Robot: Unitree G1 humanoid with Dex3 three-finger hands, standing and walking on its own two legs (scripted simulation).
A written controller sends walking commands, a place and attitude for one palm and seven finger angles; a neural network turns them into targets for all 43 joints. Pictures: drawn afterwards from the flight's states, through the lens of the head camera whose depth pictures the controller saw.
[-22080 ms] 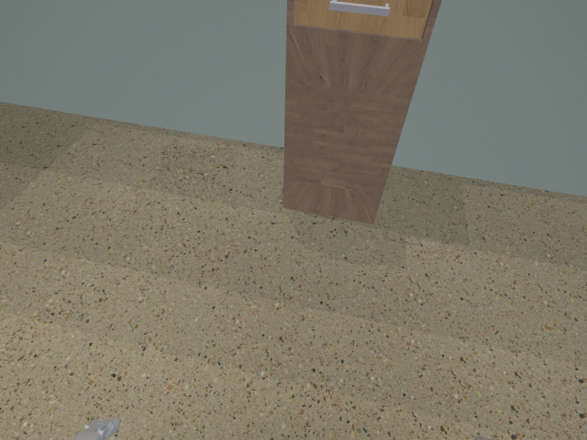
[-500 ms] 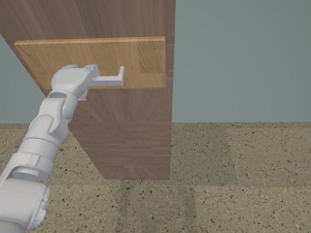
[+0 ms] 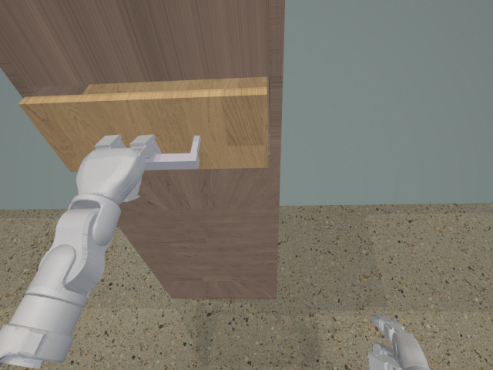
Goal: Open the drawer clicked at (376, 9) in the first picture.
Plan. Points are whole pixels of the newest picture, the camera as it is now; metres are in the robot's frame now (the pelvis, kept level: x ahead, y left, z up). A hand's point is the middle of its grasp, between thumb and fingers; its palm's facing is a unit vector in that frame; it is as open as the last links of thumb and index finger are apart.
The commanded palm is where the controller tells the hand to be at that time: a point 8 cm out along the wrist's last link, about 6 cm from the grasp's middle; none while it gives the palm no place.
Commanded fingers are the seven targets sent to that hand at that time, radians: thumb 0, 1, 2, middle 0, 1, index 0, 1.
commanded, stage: pull the drawer open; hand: left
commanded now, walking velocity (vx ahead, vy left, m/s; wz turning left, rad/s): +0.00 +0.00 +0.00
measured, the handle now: (150, 152) +0.42 +0.19 +0.14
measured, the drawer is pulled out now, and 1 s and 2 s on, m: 0.04 0.09 0.17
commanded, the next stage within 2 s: none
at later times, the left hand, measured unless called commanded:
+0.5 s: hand (132, 184) +0.37 +0.22 +0.12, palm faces -0.04 -0.04 -1.00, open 5.1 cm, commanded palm +0.35 +0.23 +0.18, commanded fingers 0.00 0.90 0.90 -0.40 -1.35 -0.40 -1.35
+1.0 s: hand (125, 214) +0.31 +0.21 +0.12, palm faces +0.07 -0.10 -0.99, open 5.6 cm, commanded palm +0.25 +0.22 +0.18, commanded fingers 0.00 0.90 0.90 -0.40 -1.35 -0.40 -1.35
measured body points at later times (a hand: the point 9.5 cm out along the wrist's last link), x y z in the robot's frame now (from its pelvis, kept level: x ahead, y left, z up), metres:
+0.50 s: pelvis -0.02 -0.02 +0.00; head +0.01 -0.05 +0.45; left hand +0.37 +0.22 +0.17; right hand +0.14 -0.26 -0.13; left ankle -0.05 +0.09 -0.74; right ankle -0.03 -0.12 -0.74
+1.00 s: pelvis -0.01 -0.01 +0.00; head +0.01 -0.05 +0.45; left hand +0.30 +0.21 +0.17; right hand +0.18 -0.24 -0.11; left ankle -0.05 +0.10 -0.74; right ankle -0.03 -0.12 -0.74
